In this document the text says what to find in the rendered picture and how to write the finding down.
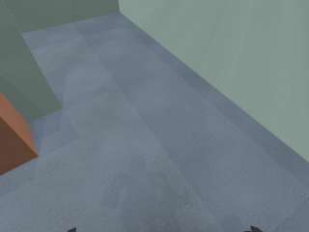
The pedestal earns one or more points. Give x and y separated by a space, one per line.
16 142

